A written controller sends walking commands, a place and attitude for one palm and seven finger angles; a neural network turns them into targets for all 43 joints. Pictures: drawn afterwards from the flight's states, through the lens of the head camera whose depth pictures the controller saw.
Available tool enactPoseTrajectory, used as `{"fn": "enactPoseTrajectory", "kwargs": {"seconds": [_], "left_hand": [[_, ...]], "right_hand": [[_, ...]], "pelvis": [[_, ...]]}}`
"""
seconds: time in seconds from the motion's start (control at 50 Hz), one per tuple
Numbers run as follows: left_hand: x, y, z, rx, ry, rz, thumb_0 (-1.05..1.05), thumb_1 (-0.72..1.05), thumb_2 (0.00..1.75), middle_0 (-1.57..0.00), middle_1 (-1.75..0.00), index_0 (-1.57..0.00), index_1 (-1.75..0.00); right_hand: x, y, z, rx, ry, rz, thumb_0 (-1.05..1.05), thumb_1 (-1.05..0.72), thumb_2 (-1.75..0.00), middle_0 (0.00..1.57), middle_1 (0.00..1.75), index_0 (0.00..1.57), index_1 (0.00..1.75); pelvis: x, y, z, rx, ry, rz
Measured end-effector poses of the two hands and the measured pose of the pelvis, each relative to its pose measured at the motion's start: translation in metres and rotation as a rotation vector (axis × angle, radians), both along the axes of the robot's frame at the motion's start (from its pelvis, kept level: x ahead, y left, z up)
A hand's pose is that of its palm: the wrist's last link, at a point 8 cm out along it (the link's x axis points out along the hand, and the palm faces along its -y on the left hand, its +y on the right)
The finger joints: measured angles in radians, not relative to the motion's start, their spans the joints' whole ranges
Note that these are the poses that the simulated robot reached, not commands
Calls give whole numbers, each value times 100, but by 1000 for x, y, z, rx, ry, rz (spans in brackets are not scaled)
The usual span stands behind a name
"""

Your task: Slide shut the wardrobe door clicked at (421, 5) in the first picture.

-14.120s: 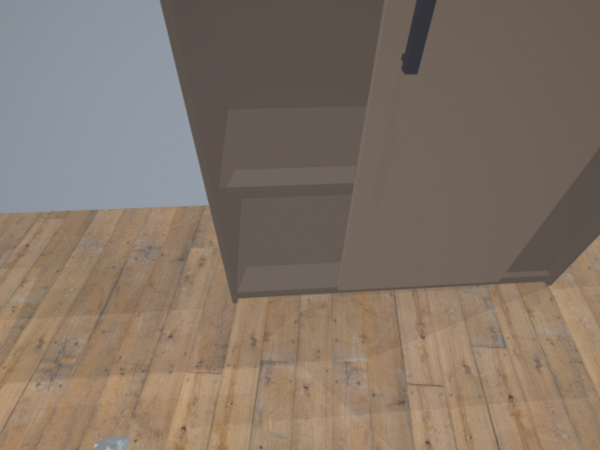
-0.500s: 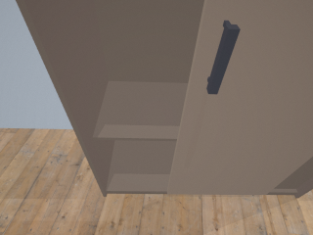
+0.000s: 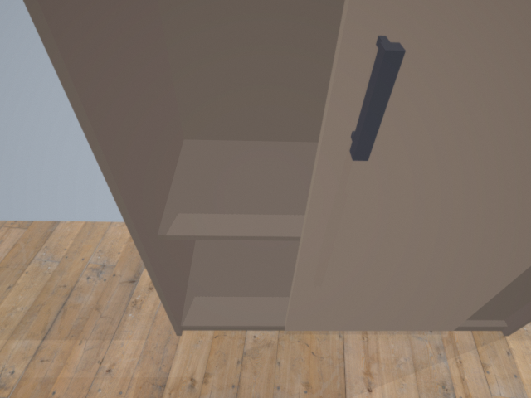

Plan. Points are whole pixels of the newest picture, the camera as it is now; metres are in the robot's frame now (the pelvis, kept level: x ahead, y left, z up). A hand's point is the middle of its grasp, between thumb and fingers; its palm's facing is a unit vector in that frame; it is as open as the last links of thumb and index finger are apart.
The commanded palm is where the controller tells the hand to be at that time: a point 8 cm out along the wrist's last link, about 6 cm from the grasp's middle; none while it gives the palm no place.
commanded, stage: look again from close up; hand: right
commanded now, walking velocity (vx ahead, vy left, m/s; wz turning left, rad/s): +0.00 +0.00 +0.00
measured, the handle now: (370, 101) +0.48 -0.12 +0.23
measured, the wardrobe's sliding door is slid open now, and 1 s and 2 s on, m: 0.39 0.39 0.39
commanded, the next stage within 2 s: raise the hand with hooked fingers in 1.90 s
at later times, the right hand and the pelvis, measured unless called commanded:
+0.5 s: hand out of the picture -0.04 -0.16 -0.17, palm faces +0.04 +0.98 -0.20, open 7.4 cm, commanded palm none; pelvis +0.00 +0.00 +0.00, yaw +0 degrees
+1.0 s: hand out of the picture -0.04 -0.16 -0.17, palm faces +0.04 +0.98 -0.19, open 7.4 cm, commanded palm none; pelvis -0.01 +0.00 +0.00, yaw +0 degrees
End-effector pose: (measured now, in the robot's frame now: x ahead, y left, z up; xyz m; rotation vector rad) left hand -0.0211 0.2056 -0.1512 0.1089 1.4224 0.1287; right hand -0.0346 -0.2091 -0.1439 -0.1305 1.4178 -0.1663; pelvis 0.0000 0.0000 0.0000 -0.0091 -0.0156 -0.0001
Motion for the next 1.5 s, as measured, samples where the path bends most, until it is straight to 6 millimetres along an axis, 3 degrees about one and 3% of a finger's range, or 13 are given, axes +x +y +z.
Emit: {"fn": "enactPoseTrajectory", "kwargs": {"seconds": [0.56,1.5], "left_hand": [[-12,-1,-1,-6,21,3,0,91,90,-20,-30,-20,-30],[-10,-2,-1,-6,12,-7,0,91,90,-20,-30,-20,-30]], "right_hand": [[-11,-2,2,-6,19,-7,1,-91,-90,20,30,20,30],[-13,0,1,-1,13,-20,1,-91,-90,20,30,20,30]], "pelvis": [[-4,-1,0,0,-3,-1],[-7,0,0,1,-2,-10]]}}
